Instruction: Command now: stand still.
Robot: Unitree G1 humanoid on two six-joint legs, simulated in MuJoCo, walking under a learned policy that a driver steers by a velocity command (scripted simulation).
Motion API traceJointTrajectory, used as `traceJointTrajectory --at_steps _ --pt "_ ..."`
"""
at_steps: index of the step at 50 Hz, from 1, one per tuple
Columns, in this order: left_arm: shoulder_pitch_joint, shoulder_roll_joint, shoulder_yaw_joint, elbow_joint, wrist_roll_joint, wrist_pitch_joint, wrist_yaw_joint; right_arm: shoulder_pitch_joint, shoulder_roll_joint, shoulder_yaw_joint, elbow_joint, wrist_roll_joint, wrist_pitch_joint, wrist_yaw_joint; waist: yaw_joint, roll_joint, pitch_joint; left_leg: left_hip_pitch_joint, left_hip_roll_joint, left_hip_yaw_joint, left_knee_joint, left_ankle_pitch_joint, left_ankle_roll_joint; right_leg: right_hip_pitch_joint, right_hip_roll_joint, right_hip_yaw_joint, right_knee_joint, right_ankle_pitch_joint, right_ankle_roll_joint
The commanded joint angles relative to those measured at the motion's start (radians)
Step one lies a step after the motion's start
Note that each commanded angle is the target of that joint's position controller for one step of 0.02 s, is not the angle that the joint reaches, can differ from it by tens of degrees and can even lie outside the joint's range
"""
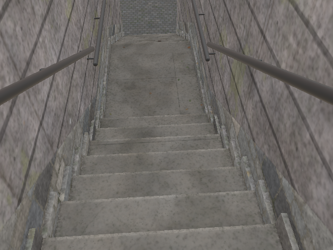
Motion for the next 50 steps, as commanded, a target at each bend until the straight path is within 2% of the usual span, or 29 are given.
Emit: traceJointTrajectory --at_steps 1,4,5,9,23,24,29,40,41,42,43,44,45,46,47,48,49,50 --pt "0.034 0.095 0.017 -0.018 0.000 -0.005 -0.001 0.089 -0.089 -0.014 0.008 0.000 -0.003 -0.001 -0.002 -0.005 0.011 -0.060 -0.032 0.043 -0.066 0.249 0.021 0.057 0.029 -0.037 -0.059 0.241 -0.035" --pt "0.043 0.093 0.017 -0.009 0.000 -0.004 0.000 0.092 -0.087 -0.014 0.020 0.000 -0.004 -0.001 0.000 -0.002 0.017 -0.059 -0.032 0.042 -0.066 0.252 0.023 0.053 0.032 -0.041 -0.057 0.223 -0.033" --pt "0.041 0.109 0.022 -0.004 -0.002 -0.002 0.003 0.093 -0.096 -0.017 0.021 0.002 -0.002 0.002 -0.003 -0.006 0.020 -0.052 -0.033 0.040 -0.068 0.250 0.026 0.047 0.035 -0.046 -0.056 0.205 -0.029" --pt "0.053 0.095 0.019 0.009 -0.002 -0.001 0.006 0.106 -0.087 -0.015 0.035 0.002 -0.001 0.005 -0.002 0.000 0.033 -0.044 -0.034 0.037 -0.068 0.260 0.030 0.035 0.038 -0.052 -0.054 0.180 -0.026" --pt "0.087 0.087 0.011 0.040 -0.002 0.002 0.011 0.146 -0.081 -0.010 0.062 0.003 0.000 0.005 -0.003 0.002 0.051 -0.048 -0.038 0.033 -0.060 0.272 0.033 0.033 0.038 -0.058 -0.045 0.176 -0.018" --pt "0.102 0.095 0.015 0.045 -0.003 -0.002 0.013 0.125 -0.070 -0.006 0.051 0.000 -0.002 0.003 0.001 0.000 0.054 -0.060 -0.036 0.038 -0.057 0.264 0.029 0.042 0.030 -0.055 -0.049 0.198 -0.020" --pt "0.094 0.086 0.010 0.040 -0.001 -0.006 0.010 0.157 -0.069 -0.007 0.056 0.004 -0.004 -0.004 -0.012 0.000 0.052 -0.054 -0.035 0.037 -0.067 0.255 0.024 0.049 0.023 -0.046 -0.050 0.229 -0.019" --pt "0.117 0.082 0.007 0.046 0.000 0.000 0.016 0.174 -0.059 -0.009 0.050 0.005 -0.005 -0.002 -0.007 -0.002 0.062 -0.043 -0.035 0.031 -0.083 0.270 0.032 0.045 0.022 -0.054 -0.053 0.192 -0.011" --pt "0.139 0.104 0.017 0.053 0.005 0.001 0.022 0.193 -0.080 -0.018 0.053 -0.002 -0.004 -0.005 -0.008 -0.001 0.061 -0.041 -0.038 0.035 -0.089 0.146 0.046 0.045 0.023 -0.056 -0.061 0.062 -0.023" --pt "0.150 0.143 0.033 0.053 0.022 0.000 0.032 0.205 -0.115 -0.035 0.049 -0.019 -0.006 -0.013 -0.011 -0.005 0.089 -0.060 -0.038 0.028 -0.092 -0.088 0.076 0.013 0.018 -0.045 -0.068 -0.163 -0.052" --pt "0.150 0.163 0.045 0.046 0.037 -0.004 0.043 0.211 -0.131 -0.047 0.040 -0.035 -0.010 -0.021 -0.016 -0.006 0.140 -0.098 -0.016 -0.011 -0.107 -0.308 0.114 -0.047 -0.003 -0.008 -0.080 -0.356 -0.088" --pt "0.142 0.158 0.050 0.035 0.052 -0.011 0.057 0.231 -0.126 -0.053 0.034 -0.048 -0.017 -0.033 -0.027 -0.002 0.182 -0.116 0.014 -0.058 -0.112 -0.445 0.161 -0.112 -0.023 0.029 -0.072 -0.473 -0.129" --pt "0.117 0.131 0.049 0.018 0.060 -0.020 0.070 0.277 -0.099 -0.052 0.042 -0.057 -0.027 -0.046 -0.051 0.024 0.190 -0.074 0.060 -0.127 -0.116 -0.493 0.215 -0.181 -0.024 0.041 -0.028 -0.475 -0.151" --pt "0.063 0.090 0.042 -0.006 0.062 -0.028 0.085 0.357 -0.074 -0.049 0.063 -0.061 -0.041 -0.060 -0.093 0.076 0.175 0.038 0.137 -0.236 -0.144 -0.481 0.274 -0.277 -0.001 0.020 0.073 -0.376 -0.142" --pt "-0.020 0.026 0.026 -0.048 0.061 -0.034 0.092 0.447 -0.055 -0.041 0.092 -0.065 -0.055 -0.069 -0.142 0.172 0.144 0.172 0.250 -0.397 -0.223 -0.417 0.341 -0.392 0.040 -0.011 0.222 -0.248 -0.122" --pt "-0.100 -0.018 0.012 -0.087 0.065 -0.043 0.101 0.489 -0.045 -0.029 0.091 -0.073 -0.061 -0.074 -0.180 0.190 0.167 0.213 0.343 -0.525 -0.292 -0.306 0.386 -0.502 0.048 0.046 0.354 -0.281 -0.121" --pt "-0.100 -0.009 0.012 -0.099 0.059 -0.050 0.109 0.481 -0.061 -0.023 0.072 -0.071 -0.064 -0.079 -0.171 0.157 0.162 0.201 0.377 -0.537 -0.304 -0.267 0.383 -0.515 0.027 0.098 0.470 -0.345 -0.119" --pt "-0.081 -0.002 0.008 -0.099 0.048 -0.062 0.114 0.412 -0.070 -0.016 0.042 -0.061 -0.063 -0.086 -0.126 0.125 0.175 0.144 0.367 -0.476 -0.282 -0.235 0.358 -0.475 0.013 0.090 0.495 -0.353 -0.115"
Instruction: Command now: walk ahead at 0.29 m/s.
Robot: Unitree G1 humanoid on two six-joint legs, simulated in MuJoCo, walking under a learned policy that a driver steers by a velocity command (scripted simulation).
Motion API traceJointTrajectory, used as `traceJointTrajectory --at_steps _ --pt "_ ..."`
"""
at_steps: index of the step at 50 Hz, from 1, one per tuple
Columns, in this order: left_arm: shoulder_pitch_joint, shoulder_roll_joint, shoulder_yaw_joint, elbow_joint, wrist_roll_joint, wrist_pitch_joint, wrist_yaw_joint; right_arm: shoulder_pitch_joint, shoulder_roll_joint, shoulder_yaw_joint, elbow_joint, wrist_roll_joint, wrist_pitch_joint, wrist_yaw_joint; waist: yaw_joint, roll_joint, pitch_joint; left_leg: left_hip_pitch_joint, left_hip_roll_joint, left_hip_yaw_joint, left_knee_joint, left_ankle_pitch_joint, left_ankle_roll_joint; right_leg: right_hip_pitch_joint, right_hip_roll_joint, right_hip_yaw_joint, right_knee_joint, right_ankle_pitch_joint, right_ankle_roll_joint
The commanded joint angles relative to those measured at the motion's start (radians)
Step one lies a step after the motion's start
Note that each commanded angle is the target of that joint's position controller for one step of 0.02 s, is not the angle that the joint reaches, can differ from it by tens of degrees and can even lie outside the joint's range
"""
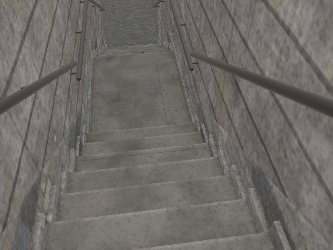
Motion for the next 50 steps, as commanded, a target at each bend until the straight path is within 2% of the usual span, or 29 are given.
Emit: traceJointTrajectory --at_steps 1,3,4,7,8,9,10,11,12,14,17,22,24,25,26,27,28,29,30,31,34,36,38,43,45,46,47,48,50 --pt "-0.244 -0.043 -0.033 -0.155 0.004 -0.048 0.020 0.116 -0.091 0.006 -0.014 0.005 -0.004 -0.028 -0.046 0.071 0.203 0.019 0.323 -0.385 -0.308 -0.109 0.230 -0.326 -0.023 0.035 0.127 -0.058 -0.002" --pt "-0.223 -0.033 -0.035 -0.156 -0.008 -0.048 0.008 0.016 -0.086 0.015 -0.046 -0.009 0.006 -0.031 0.003 0.063 0.185 -0.107 0.239 -0.240 -0.247 -0.084 0.162 -0.147 0.006 -0.011 0.006 0.027 0.005" --pt "-0.071 -0.027 -0.032 -0.108 0.005 -0.056 -0.010 0.016 -0.058 0.030 -0.059 -0.060 0.013 -0.029 0.042 0.078 0.137 -0.259 0.189 -0.166 -0.115 0.006 0.126 0.047 0.020 -0.002 0.152 0.296 -0.011" --pt "0.683 0.084 0.007 0.118 0.063 -0.071 -0.037 -0.234 -0.193 -0.024 -0.154 -0.064 -0.026 0.064 0.393 -0.169 0.061 -0.757 -0.069 0.029 0.698 0.119 0.133 0.592 0.057 -0.004 -0.192 0.294 -0.028" --pt "0.763 0.194 0.003 0.125 0.059 -0.065 -0.045 -0.205 -0.078 -0.021 -0.181 -0.042 -0.037 0.085 0.351 -0.259 -0.014 -0.789 -0.194 -0.105 1.055 -0.269 0.130 0.600 -0.181 0.439 -0.342 0.521 -0.205" --pt "0.659 0.206 -0.017 0.077 0.036 -0.087 -0.064 -0.218 0.054 0.006 -0.249 -0.008 -0.054 0.090 0.271 -0.168 0.111 -1.007 -0.181 -0.276 0.996 -0.195 0.135 0.484 -0.401 0.782 -0.472 0.334 -0.369" --pt "0.443 0.138 -0.045 0.060 0.007 -0.086 -0.068 -0.309 -0.007 0.003 -0.273 -0.009 -0.042 0.073 0.187 -0.097 0.286 -1.148 -0.044 -0.312 0.963 -0.049 0.124 0.302 -0.454 0.857 -0.504 0.045 -0.378" --pt "0.265 0.061 -0.070 0.013 -0.008 -0.074 -0.066 -0.303 -0.046 -0.008 -0.251 -0.041 -0.029 0.045 0.127 -0.005 0.230 -1.096 0.007 -0.275 0.968 0.037 0.099 0.189 -0.396 0.773 -0.446 -0.052 -0.355" --pt "0.102 -0.022 -0.092 -0.035 0.007 -0.062 -0.048 -0.183 0.012 0.024 -0.215 -0.077 -0.014 0.036 0.041 0.075 0.164 -0.963 0.056 -0.279 0.836 0.235 0.085 0.038 -0.328 0.589 -0.372 0.024 -0.306" --pt "-0.073 -0.168 -0.139 -0.136 0.031 -0.063 0.010 -0.116 0.068 0.064 -0.199 -0.116 0.004 0.040 -0.003 0.014 0.139 -0.568 0.087 -0.193 0.462 0.717 0.069 -0.329 -0.101 0.194 -0.258 0.203 -0.172" --pt "0.056 -0.027 -0.138 -0.116 0.045 -0.114 0.032 -0.170 0.019 0.050 -0.231 -0.025 0.002 0.066 0.009 -0.069 0.094 0.051 -0.012 0.016 0.304 1.017 -0.054 -0.740 0.015 -0.050 -0.166 -0.029 -0.047" --pt "0.273 0.101 -0.106 -0.011 0.003 -0.068 -0.016 -0.268 -0.086 0.052 -0.293 -0.041 0.042 0.065 0.038 -0.018 0.208 -0.123 0.055 -0.094 -0.202 0.515 -0.011 -0.090 -0.162 0.316 0.051 0.108 -0.160" --pt "0.233 0.098 -0.099 -0.022 0.053 -0.031 -0.068 0.022 -0.171 0.015 -0.185 -0.027 0.023 0.058 -0.063 0.046 0.107 0.175 0.024 -0.038 -0.301 0.648 0.044 -0.059 -0.086 0.285 0.420 0.432 -0.136" --pt "0.362 0.005 -0.102 0.020 0.045 -0.032 -0.096 0.309 -0.239 -0.023 -0.102 -0.057 0.027 0.057 -0.131 0.242 -0.112 0.605 0.141 -0.114 0.041 1.153 0.236 -0.335 0.084 0.185 0.949 0.238 -0.051" --pt "0.380 -0.026 -0.101 -0.027 0.002 -0.045 -0.101 0.342 -0.273 -0.015 -0.082 -0.072 0.023 0.071 -0.077 0.243 -0.225 0.763 0.274 -0.284 0.150 1.386 0.360 -0.596 0.150 0.098 1.224 -0.197 -0.010" --pt "0.184 0.006 -0.093 -0.137 -0.028 -0.061 -0.092 0.270 -0.305 -0.044 -0.085 -0.066 0.014 0.087 -0.114 0.126 -0.033 0.676 0.363 -0.540 0.019 0.957 0.409 -0.928 0.124 0.130 1.213 -0.111 0.006" --pt "0.066 0.062 -0.084 -0.179 -0.019 -0.065 -0.076 0.116 -0.251 -0.028 -0.104 -0.051 0.009 0.093 -0.087 0.014 0.102 0.487 0.400 -0.565 -0.092 0.473 0.369 -1.049 0.014 0.175 1.122 0.024 -0.003" --pt "0.035 0.046 -0.086 -0.182 0.015 -0.062 -0.047 -0.059 -0.013 0.057 -0.150 -0.057 -0.005 0.085 0.006 -0.197 0.099 0.257 0.306 -0.384 -0.117 0.385 0.234 -0.896 -0.085 0.280 0.679 0.411 -0.023" --pt "0.082 -0.002 -0.097 -0.151 0.020 -0.043 -0.042 -0.098 0.041 0.084 -0.152 -0.086 -0.005 0.077 0.060 -0.100 0.172 -0.012 0.272 -0.314 -0.173 0.467 0.257 -0.714 -0.129 0.254 0.545 0.508 -0.054" --pt "0.081 -0.006 -0.096 -0.134 0.034 -0.023 -0.046 -0.112 0.069 0.096 -0.154 -0.065 -0.008 0.066 0.066 -0.049 0.208 -0.244 0.263 -0.279 -0.221 0.494 0.284 -0.562 -0.179 0.218 0.308 0.604 -0.046" --pt "0.112 -0.032 -0.108 -0.119 0.052 -0.008 -0.079 -0.092 -0.046 0.090 -0.133 -0.040 -0.028 0.050 0.101 0.004 0.055 -0.456 0.106 -0.199 -0.066 0.450 0.239 -0.290 -0.103 0.087 0.271 0.780 0.013" --pt "-0.026 -0.014 -0.117 -0.162 0.054 -0.022 -0.059 -0.046 -0.001 0.112 -0.136 -0.037 -0.064 0.012 0.019 -0.097 0.019 -0.461 -0.012 -0.063 0.097 0.230 0.129 -0.172 -0.119 0.089 -0.188 1.256 0.026" --pt "-0.055 0.059 -0.100 -0.197 0.051 0.003 -0.056 -0.011 -0.050 0.120 -0.110 -0.055 -0.054 0.039 0.048 0.019 0.088 -0.612 0.035 -0.149 0.078 0.096 0.153 -0.020 -0.080 0.034 -0.110 1.122 0.044" --pt "-0.279 0.048 -0.134 -0.297 0.046 0.003 -0.056 0.086 -0.122 0.111 -0.097 0.005 -0.005 0.033 -0.074 -0.021 0.143 -0.107 0.127 -0.346 0.306 0.145 0.169 -0.194 -0.096 0.063 -0.508 0.756 0.041" --pt "-0.007 0.163 -0.082 -0.221 0.011 -0.016 -0.060 0.032 -0.160 0.104 -0.111 -0.043 0.027 0.069 0.071 -0.053 0.083 -0.260 0.051 -0.247 0.556 0.268 0.129 0.231 -0.020 -0.070 -0.479 0.783 0.024" --pt "0.300 0.268 -0.036 -0.124 0.026 -0.016 -0.061 0.093 -0.137 0.095 -0.072 -0.068 0.036 0.123 0.160 -0.152 -0.004 -0.488 -0.030 -0.167 0.887 0.274 0.048 0.593 -0.070 -0.019 -0.364 0.945 -0.049" --pt "0.485 0.320 -0.015 -0.113 0.040 0.003 -0.068 0.241 -0.018 0.104 -0.059 0.000 0.012 0.148 0.168 -0.343 -0.262 -0.762 -0.146 -0.060 1.469 -0.384 -0.036 0.999 -0.278 0.148 -0.118 1.501 -0.278" --pt "0.563 0.307 -0.024 -0.094 0.072 0.003 -0.097 0.068 -0.075 0.094 -0.157 0.040 -0.009 0.146 0.225 -0.316 -0.258 -1.028 -0.126 -0.052 1.658 -0.398 -0.055 1.023 -0.384 0.398 -0.206 1.417 -0.366" --pt "0.286 0.178 -0.052 -0.147 0.044 -0.010 -0.090 -0.145 -0.054 0.115 -0.240 0.028 -0.021 0.076 0.153 -0.014 -0.009 -1.185 0.035 -0.155 1.416 -0.066 -0.024 0.566 -0.437 0.465 -0.400 0.582 -0.319"
Over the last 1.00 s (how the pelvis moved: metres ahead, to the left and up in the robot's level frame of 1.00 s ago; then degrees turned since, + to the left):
0.04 0.00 -0.01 -1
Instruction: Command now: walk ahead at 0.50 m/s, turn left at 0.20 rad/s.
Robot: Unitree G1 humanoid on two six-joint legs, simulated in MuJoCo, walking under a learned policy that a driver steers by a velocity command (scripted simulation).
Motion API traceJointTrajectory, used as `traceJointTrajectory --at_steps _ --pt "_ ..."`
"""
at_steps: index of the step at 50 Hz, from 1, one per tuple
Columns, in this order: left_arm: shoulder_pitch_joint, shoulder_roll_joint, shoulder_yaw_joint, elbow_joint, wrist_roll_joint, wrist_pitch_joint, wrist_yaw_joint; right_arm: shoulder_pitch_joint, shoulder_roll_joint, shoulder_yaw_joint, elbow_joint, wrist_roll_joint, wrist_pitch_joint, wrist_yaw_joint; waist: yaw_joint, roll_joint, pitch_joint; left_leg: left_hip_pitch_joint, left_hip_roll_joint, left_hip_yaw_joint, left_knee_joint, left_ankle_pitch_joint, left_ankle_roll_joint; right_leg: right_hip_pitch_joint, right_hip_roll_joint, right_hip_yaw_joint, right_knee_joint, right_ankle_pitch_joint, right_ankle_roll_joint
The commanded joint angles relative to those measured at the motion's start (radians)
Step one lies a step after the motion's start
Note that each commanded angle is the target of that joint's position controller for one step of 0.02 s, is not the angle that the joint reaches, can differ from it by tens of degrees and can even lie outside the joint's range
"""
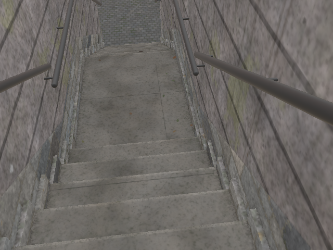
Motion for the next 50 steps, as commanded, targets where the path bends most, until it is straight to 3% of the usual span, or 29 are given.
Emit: traceJointTrajectory --at_steps 1,2,4,7,9,11,15,18,21,22,23,24,25,26,27,28,29,30,33,35,39,41,42,43,44,45,46,47,50 --pt "0.297 0.025 0.001 0.058 -0.005 -0.001 0.001 -0.103 -0.075 -0.012 -0.128 -0.007 -0.031 -0.050 0.081 0.069 0.032 -0.706 0.155 -0.079 0.011 0.367 0.033 0.345 -0.394 0.415 -0.125 0.236 -0.303" --pt "0.130 -0.112 -0.042 0.005 0.006 -0.037 0.023 -0.088 -0.040 0.000 -0.122 -0.033 -0.022 -0.058 -0.011 0.067 0.083 -0.525 0.233 -0.132 -0.364 0.669 0.071 0.055 -0.290 0.265 -0.176 0.275 -0.227" --pt "0.074 -0.109 -0.053 -0.021 -0.033 -0.053 0.052 -0.070 -0.037 -0.026 -0.070 -0.056 0.008 -0.024 -0.003 0.014 0.130 -0.266 0.223 -0.055 -0.672 0.820 0.060 -0.248 -0.224 0.104 -0.232 0.313 -0.226" --pt "0.292 0.032 -0.014 0.063 -0.008 -0.047 0.050 -0.081 -0.062 -0.044 -0.062 -0.032 -0.001 -0.004 0.022 -0.016 0.010 -0.311 0.179 -0.008 -0.613 0.798 -0.003 -0.128 -0.260 0.128 -0.097 0.466 -0.244" --pt "0.413 -0.057 -0.040 0.122 -0.018 -0.054 0.080 -0.210 -0.052 -0.030 -0.087 -0.046 -0.012 -0.020 0.106 -0.016 0.026 -0.574 0.225 -0.097 -0.910 1.054 -0.018 0.170 -0.277 0.166 0.004 0.340 -0.202" --pt "0.350 -0.088 -0.056 0.081 -0.048 -0.046 0.096 -0.304 -0.077 -0.033 -0.065 -0.028 -0.008 -0.033 0.094 0.021 0.009 -0.168 0.157 0.044 -1.119 1.347 -0.034 -0.122 -0.134 -0.004 0.093 0.134 -0.090" --pt "0.431 -0.010 -0.043 0.156 -0.037 -0.014 0.069 -0.485 -0.130 -0.051 -0.137 -0.042 0.023 0.009 0.140 0.003 0.179 -0.187 0.116 0.073 -1.221 1.086 0.014 -0.043 -0.248 0.114 0.120 -0.008 -0.088" --pt "0.457 0.029 -0.020 0.223 -0.051 0.009 0.093 -0.523 -0.068 -0.029 -0.178 -0.042 0.022 -0.003 0.154 -0.008 0.226 -0.313 0.157 0.018 -1.385 0.809 0.022 0.276 -0.342 0.228 0.161 0.269 -0.132" --pt "0.418 0.046 0.005 0.237 -0.013 0.019 0.066 -0.341 -0.149 -0.058 -0.081 -0.016 0.017 -0.025 0.108 0.049 0.154 0.144 0.077 0.098 -1.457 0.897 0.018 0.143 -0.217 0.047 0.432 0.408 -0.056" --pt "0.348 0.084 0.014 0.208 -0.028 0.021 0.044 -0.154 -0.201 -0.102 -0.017 -0.008 -0.007 -0.016 0.006 0.060 0.096 0.410 -0.006 0.244 -1.518 0.841 0.024 0.016 -0.184 -0.038 0.621 0.517 -0.047" --pt "0.365 0.110 0.020 0.235 0.009 0.015 0.007 0.060 -0.289 -0.152 0.040 -0.012 -0.014 -0.014 -0.094 0.135 0.027 0.786 0.021 0.204 -1.410 1.038 0.115 -0.247 -0.152 -0.058 0.938 0.412 0.006" --pt "0.474 -0.056 -0.023 0.253 0.018 0.004 -0.035 0.252 -0.344 -0.164 0.092 -0.059 -0.003 -0.031 -0.100 0.276 -0.255 1.239 0.264 -0.072 -1.141 1.680 0.365 -0.535 -0.038 -0.055 1.432 -0.525 0.097" --pt "0.244 -0.030 -0.013 0.098 -0.042 -0.023 -0.048 0.402 -0.321 -0.169 0.127 -0.063 -0.010 -0.035 -0.202 0.164 -0.325 1.374 0.377 -0.295 -1.178 1.690 0.416 -0.746 -0.030 0.059 1.506 -0.618 0.132" --pt "0.013 0.008 -0.001 -0.009 -0.080 -0.057 -0.024 0.365 -0.296 -0.171 0.130 -0.050 -0.028 -0.037 -0.229 0.080 -0.130 1.253 0.409 -0.373 -1.260 1.277 0.402 -0.971 -0.047 0.094 1.429 -0.614 0.157" --pt "-0.013 0.026 0.000 -0.037 -0.077 -0.060 0.005 0.165 -0.183 -0.138 0.073 -0.032 -0.021 -0.026 -0.121 -0.043 -0.040 0.965 0.388 -0.363 -1.344 0.789 0.321 -0.928 -0.111 0.167 1.211 -0.453 0.100" --pt "0.072 0.046 0.011 0.014 -0.039 -0.055 0.030 -0.040 -0.115 -0.108 -0.009 -0.026 -0.016 -0.018 -0.005 -0.142 0.066 0.565 0.316 -0.255 -1.396 0.700 0.304 -0.729 -0.145 0.176 0.932 -0.239 0.051" --pt "0.149 0.012 0.002 0.059 0.000 -0.039 0.048 -0.146 -0.054 -0.080 -0.040 -0.038 -0.012 -0.013 0.075 -0.076 0.153 0.203 0.306 -0.248 -1.445 0.669 0.315 -0.505 -0.197 0.212 0.752 -0.110 0.027" --pt "0.153 0.011 0.011 0.080 -0.005 -0.024 0.051 -0.192 -0.016 -0.058 -0.078 -0.026 -0.010 -0.010 0.093 -0.069 0.177 -0.027 0.290 -0.206 -1.512 0.671 0.345 -0.350 -0.203 0.194 0.559 0.031 0.033" --pt "0.253 -0.058 -0.029 0.102 -0.004 -0.007 0.001 -0.192 -0.142 -0.074 -0.112 -0.047 -0.037 -0.011 0.130 -0.033 0.059 -0.321 0.108 -0.087 -1.300 0.618 0.303 -0.026 -0.098 0.078 0.565 0.411 0.057" --pt "0.092 -0.014 -0.035 0.047 -0.021 -0.008 0.021 -0.138 -0.053 -0.045 -0.098 -0.046 -0.060 -0.047 0.054 -0.037 0.053 -0.221 0.067 -0.066 -1.134 0.381 0.188 -0.038 -0.163 0.201 0.143 0.814 0.069" --pt "-0.078 0.049 -0.024 -0.035 -0.016 0.025 0.028 0.042 -0.128 -0.028 -0.089 -0.067 -0.037 -0.042 0.026 0.039 0.126 -0.192 0.134 -0.226 -0.973 0.191 0.179 0.108 -0.095 0.105 0.015 0.559 0.106" --pt "0.009 0.083 -0.012 0.007 -0.037 0.013 0.027 0.067 -0.183 -0.050 -0.089 -0.025 -0.006 -0.035 0.063 -0.027 0.153 -0.057 0.108 -0.263 -0.800 0.203 0.154 0.182 -0.084 0.077 -0.270 0.602 0.075" --pt "0.154 0.170 0.034 0.067 -0.076 -0.004 0.029 0.047 -0.252 -0.067 -0.083 -0.039 0.011 0.003 0.121 -0.016 0.100 -0.043 0.102 -0.249 -0.667 0.384 0.146 0.324 -0.055 0.035 -0.223 0.523 0.055" --pt "0.388 0.258 0.076 0.124 -0.059 -0.016 0.029 0.063 -0.180 -0.057 -0.064 -0.070 0.011 0.044 0.226 -0.081 -0.014 -0.175 0.032 -0.205 -0.333 0.533 0.065 0.604 -0.137 0.115 -0.099 0.704 -0.058" --pt "0.493 0.340 0.092 0.167 -0.044 -0.008 0.004 0.386 0.017 -0.032 0.006 -0.026 -0.001 0.068 0.118 -0.386 -0.265 -0.496 -0.091 -0.023 0.255 -0.125 -0.013 0.994 -0.380 0.288 0.128 1.270 -0.295" --pt "0.499 0.326 0.091 0.153 -0.002 0.008 -0.012 0.244 -0.101 -0.054 -0.082 0.030 -0.011 0.070 0.186 -0.218 -0.189 -0.749 -0.068 0.006 0.525 -0.124 -0.004 0.935 -0.443 0.420 0.101 1.222 -0.326" --pt "0.426 0.306 0.093 0.149 -0.018 0.008 -0.019 0.030 -0.129 -0.067 -0.177 0.027 -0.025 0.037 0.223 -0.190 -0.045 -0.988 -0.050 -0.032 0.519 0.007 0.003 0.779 -0.487 0.604 -0.037 0.557 -0.359" --pt "0.375 0.161 0.050 0.142 -0.032 -0.001 -0.018 -0.114 -0.144 -0.074 -0.208 0.016 -0.033 0.002 0.209 -0.064 0.057 -0.994 0.013 -0.075 0.398 0.193 0.045 0.564 -0.442 0.571 -0.134 0.131 -0.302" --pt "0.125 -0.094 -0.045 0.126 0.017 -0.032 0.025 -0.073 0.013 -0.027 -0.195 -0.049 -0.004 -0.003 0.005 0.039 0.233 -0.659 0.203 -0.193 -0.134 0.663 0.142 -0.045 -0.322 0.343 -0.261 0.082 -0.227"
Over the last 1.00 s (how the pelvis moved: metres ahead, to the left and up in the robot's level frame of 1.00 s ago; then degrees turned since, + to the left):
0.52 -0.07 -0.33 2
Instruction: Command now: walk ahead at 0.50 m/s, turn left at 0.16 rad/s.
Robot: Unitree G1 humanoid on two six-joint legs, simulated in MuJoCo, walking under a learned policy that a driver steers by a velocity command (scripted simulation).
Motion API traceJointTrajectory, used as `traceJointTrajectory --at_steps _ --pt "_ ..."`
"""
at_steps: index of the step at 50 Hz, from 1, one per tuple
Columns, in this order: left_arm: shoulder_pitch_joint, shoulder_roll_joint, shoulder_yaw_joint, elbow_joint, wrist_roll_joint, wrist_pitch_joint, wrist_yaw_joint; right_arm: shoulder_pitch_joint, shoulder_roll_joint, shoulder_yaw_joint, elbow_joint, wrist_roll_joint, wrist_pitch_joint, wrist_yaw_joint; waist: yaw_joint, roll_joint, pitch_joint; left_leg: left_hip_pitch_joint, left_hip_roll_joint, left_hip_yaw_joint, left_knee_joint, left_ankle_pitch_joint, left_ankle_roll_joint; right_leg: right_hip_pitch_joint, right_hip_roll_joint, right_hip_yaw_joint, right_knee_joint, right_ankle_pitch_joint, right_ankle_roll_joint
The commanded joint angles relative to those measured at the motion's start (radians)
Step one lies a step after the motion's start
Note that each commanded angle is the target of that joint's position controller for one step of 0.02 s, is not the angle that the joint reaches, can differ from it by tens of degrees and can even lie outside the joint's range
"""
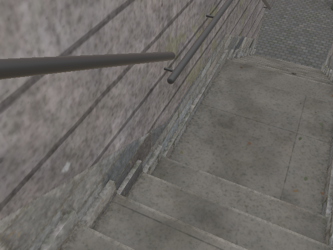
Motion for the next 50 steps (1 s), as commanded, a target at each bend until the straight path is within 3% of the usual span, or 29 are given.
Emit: traceJointTrajectory --at_steps 1,2,3,5,6,7,11,13,16,19,21,22,23,24,26,28,29,31,34,38,40,41,42,43,44,45,47,49,50 --pt "-0.078 -0.088 -0.053 -0.035 -0.006 -0.063 0.045 0.001 0.075 0.029 -0.090 -0.060 0.001 0.011 -0.072 -0.023 0.203 -0.161 0.166 -0.076 -0.550 0.420 0.066 -0.175 -0.242 0.256 -0.339 0.129 -0.206" --pt "-0.078 -0.100 -0.066 -0.037 -0.048 -0.088 0.058 -0.095 0.002 -0.002 -0.102 -0.065 -0.002 0.017 -0.028 0.020 0.169 0.097 0.144 0.019 -0.878 0.633 0.036 -0.360 -0.168 0.146 -0.340 0.088 -0.212" --pt "-0.038 0.077 -0.021 -0.035 -0.185 -0.062 0.072 -0.278 -0.012 -0.017 -0.146 0.051 0.060 -0.061 -0.060 -0.023 0.132 0.297 0.045 0.117 -0.964 0.448 -0.067 -0.352 -0.196 0.265 -0.348 0.387 -0.169" --pt "0.004 0.194 0.015 -0.038 -0.159 -0.049 0.077 -0.216 0.016 0.001 -0.113 0.059 0.112 -0.085 -0.093 -0.109 0.048 0.413 0.035 0.088 -0.978 0.439 -0.107 -0.218 -0.244 0.252 -0.279 0.634 -0.154" --pt "0.030 0.145 -0.008 -0.012 0.023 -0.080 0.020 -0.045 0.055 0.038 -0.103 -0.083 0.054 -0.011 -0.094 -0.132 0.153 0.437 0.047 0.107 -0.868 0.532 -0.082 -0.336 -0.181 0.133 -0.217 0.482 -0.169" --pt "0.121 0.068 -0.013 0.046 0.046 -0.085 0.021 -0.150 0.023 0.025 -0.111 -0.090 0.025 0.000 -0.013 -0.076 0.160 0.128 0.118 -0.073 -1.020 0.644 -0.092 -0.037 -0.219 0.249 -0.124 0.298 -0.200" --pt "0.605 -0.048 -0.028 0.183 -0.013 -0.057 0.111 -0.519 0.050 0.056 -0.216 -0.048 -0.001 -0.042 0.216 -0.063 0.104 -0.661 0.134 -0.097 -1.311 0.449 -0.139 0.791 -0.281 0.588 0.086 0.355 -0.253" --pt "0.478 -0.140 -0.060 0.103 -0.023 -0.036 0.105 -0.621 0.067 0.072 -0.201 -0.068 0.015 -0.012 0.215 -0.018 0.139 -0.412 0.163 -0.018 -1.445 0.742 -0.149 0.442 -0.206 0.525 0.107 0.265 -0.251" --pt "0.259 0.051 -0.008 -0.005 0.001 -0.026 0.026 -0.518 -0.001 0.071 -0.241 -0.040 0.038 0.010 0.109 -0.038 0.127 0.564 0.114 0.108 -1.373 0.862 -0.112 -0.414 -0.091 0.337 0.029 -0.075 -0.183" --pt "0.262 0.078 0.011 0.001 -0.071 -0.031 0.067 -0.369 -0.056 0.041 -0.208 -0.042 0.034 -0.005 0.046 -0.007 0.149 0.760 0.058 0.142 -1.660 0.707 -0.087 -0.270 -0.038 0.334 0.297 -0.015 -0.118" --pt "0.252 0.081 0.012 0.017 -0.023 -0.001 0.001 0.048 -0.208 -0.055 -0.086 -0.027 0.015 -0.037 -0.124 0.051 -0.019 1.178 0.149 0.156 -1.705 0.831 -0.004 -0.300 -0.014 0.290 0.734 0.122 -0.008" --pt "0.522 -0.110 -0.018 0.097 -0.023 0.005 -0.034 0.188 -0.219 -0.064 -0.042 -0.049 0.014 -0.028 -0.042 0.216 -0.328 1.588 0.349 0.000 -1.262 1.502 0.209 -0.480 0.035 0.243 1.228 -0.373 0.033" --pt "0.552 -0.085 -0.016 0.074 -0.051 -0.005 -0.056 0.256 -0.189 -0.060 -0.020 -0.075 0.023 0.004 -0.056 0.147 -0.471 1.670 0.489 -0.110 -1.196 1.473 0.285 -0.616 -0.019 0.238 1.428 -0.476 0.027" --pt "0.366 -0.012 -0.001 -0.011 -0.067 -0.001 -0.058 0.196 -0.164 -0.051 -0.036 -0.087 0.038 -0.002 -0.085 0.068 -0.319 1.475 0.507 -0.188 -1.334 1.261 0.275 -0.767 -0.010 0.193 1.480 -0.405 0.051" --pt "0.187 -0.071 -0.018 -0.085 -0.064 0.001 -0.013 0.033 -0.096 -0.027 -0.053 -0.053 0.033 -0.014 -0.014 -0.034 -0.081 0.978 0.513 -0.124 -1.516 0.645 0.218 -0.785 -0.104 0.221 1.295 -0.121 0.018" --pt "0.178 -0.080 -0.014 -0.083 -0.044 -0.011 0.030 -0.008 0.083 0.022 -0.057 -0.082 -0.011 -0.033 0.091 -0.085 0.061 0.548 0.446 -0.008 -1.595 0.692 0.134 -0.539 -0.213 0.263 0.872 0.169 -0.009" --pt "0.177 -0.102 -0.010 -0.073 -0.037 -0.004 0.033 -0.011 0.059 0.009 -0.049 -0.068 -0.034 -0.045 0.105 0.025 0.106 0.465 0.411 0.036 -1.616 0.760 0.130 -0.485 -0.197 0.212 0.804 0.146 -0.013" --pt "0.179 -0.042 0.016 -0.046 -0.036 0.003 0.010 -0.004 0.033 0.004 -0.043 -0.049 -0.059 -0.069 0.095 0.043 0.067 0.438 0.377 0.130 -1.653 0.802 0.163 -0.397 -0.175 0.179 0.544 0.281 0.029" --pt "0.178 -0.068 0.015 -0.074 -0.032 -0.010 -0.009 -0.192 -0.081 -0.030 -0.131 -0.073 -0.061 -0.088 0.140 0.060 -0.014 0.277 0.335 0.266 -1.516 0.753 0.103 -0.102 -0.104 0.096 0.590 0.366 0.060" --pt "-0.013 0.080 0.078 -0.277 -0.014 -0.004 0.045 -0.209 -0.157 -0.078 -0.140 -0.021 -0.072 -0.141 0.100 0.090 0.025 0.416 0.402 0.255 -1.321 0.732 0.011 -0.106 -0.044 0.052 0.547 0.094 -0.004" --pt "0.175 0.127 0.119 -0.257 -0.044 -0.001 0.086 -0.333 -0.267 -0.124 -0.178 0.002 -0.083 -0.136 0.222 -0.044 -0.012 0.315 0.292 0.297 -0.922 0.722 -0.047 0.148 0.013 -0.025 0.224 0.297 -0.052" --pt "0.254 0.265 0.142 -0.226 -0.056 -0.016 0.127 -0.346 -0.183 -0.115 -0.251 -0.007 -0.073 -0.111 0.209 -0.393 -0.122 0.105 0.038 0.352 -0.410 -0.248 -0.130 0.339 -0.094 0.270 -0.009 1.149 -0.288" --pt "0.322 0.265 0.109 -0.251 -0.062 -0.047 0.098 -0.331 -0.053 -0.075 -0.340 0.049 -0.072 -0.080 0.149 -0.345 -0.250 -0.132 -0.056 0.084 -0.316 -0.559 -0.143 0.470 -0.329 0.686 -0.046 1.447 -0.492" --pt "0.277 0.219 0.100 -0.223 -0.064 -0.079 0.075 -0.405 -0.079 -0.072 -0.341 0.077 -0.055 -0.074 0.176 -0.051 -0.054 -0.262 -0.035 -0.039 -0.339 -0.486 -0.158 0.340 -0.364 0.678 0.032 1.422 -0.430" --pt "0.134 0.195 0.090 -0.251 -0.089 -0.077 0.059 -0.373 -0.093 -0.074 -0.349 0.063 -0.042 -0.080 0.117 -0.074 -0.038 -0.282 -0.007 -0.085 -0.389 -0.424 -0.180 0.239 -0.377 0.661 0.081 1.310 -0.402" --pt "-0.069 0.157 0.073 -0.285 -0.150 0.036 0.104 -0.206 0.015 -0.045 -0.261 0.054 0.041 -0.154 -0.083 0.044 0.009 -0.161 0.031 -0.032 -0.533 -0.194 -0.160 0.137 -0.323 0.672 0.041 1.256 -0.327" --pt "-0.137 0.122 0.049 -0.342 -0.120 0.102 0.110 -0.170 -0.015 -0.042 -0.232 0.041 0.143 -0.200 -0.101 0.004 -0.018 0.093 0.033 0.007 -0.623 -0.115 -0.170 -0.073 -0.275 0.571 -0.009 1.289 -0.249" --pt "-0.191 0.108 0.036 -0.375 -0.103 0.102 0.106 -0.168 -0.038 -0.046 -0.222 0.049 0.181 -0.198 -0.115 -0.057 -0.098 0.237 0.034 0.015 -0.589 0.140 -0.159 -0.170 -0.231 0.510 -0.026 1.075 -0.208" --pt "-0.177 0.190 0.022 -0.420 -0.022 0.043 0.057 -0.137 -0.107 -0.029 -0.248 0.009 0.115 -0.111 -0.082 -0.148 -0.061 0.243 -0.034 0.047 -0.335 0.247 -0.201 -0.409 -0.178 0.444 0.012 0.857 -0.266"
Over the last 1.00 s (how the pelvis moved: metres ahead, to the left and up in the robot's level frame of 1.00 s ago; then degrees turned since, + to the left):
0.59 0.04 -0.35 27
